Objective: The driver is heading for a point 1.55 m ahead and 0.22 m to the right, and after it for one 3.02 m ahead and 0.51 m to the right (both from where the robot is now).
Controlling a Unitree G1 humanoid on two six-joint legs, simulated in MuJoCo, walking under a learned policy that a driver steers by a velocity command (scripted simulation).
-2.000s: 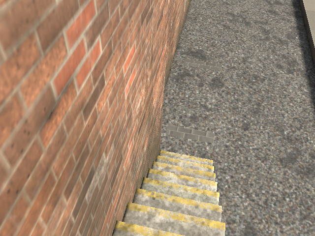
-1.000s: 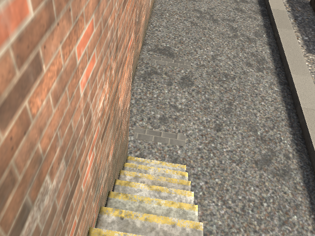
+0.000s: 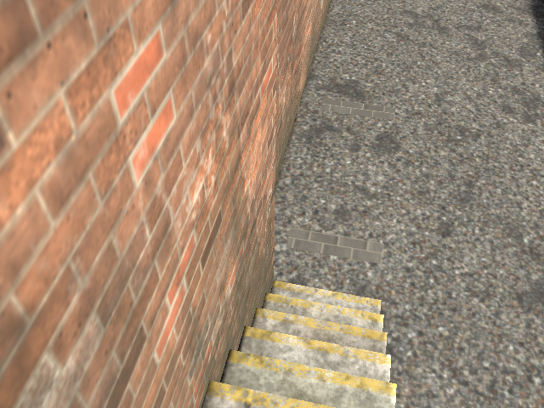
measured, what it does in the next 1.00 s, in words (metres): walks ahead: right foot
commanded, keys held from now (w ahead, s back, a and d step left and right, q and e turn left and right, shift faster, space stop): no key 0.28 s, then w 0.72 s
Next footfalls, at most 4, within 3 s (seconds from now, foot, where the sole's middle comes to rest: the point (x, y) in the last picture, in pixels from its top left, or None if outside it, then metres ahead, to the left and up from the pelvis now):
0.80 right None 0.06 -0.12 -0.78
1.16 right None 0.27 -0.13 -0.99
1.50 left None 0.47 0.05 -1.19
1.92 right None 0.65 -0.24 -1.40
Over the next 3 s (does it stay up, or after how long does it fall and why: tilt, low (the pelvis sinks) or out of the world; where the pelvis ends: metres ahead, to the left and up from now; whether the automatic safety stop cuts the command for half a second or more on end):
stays up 1.09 -0.17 -1.04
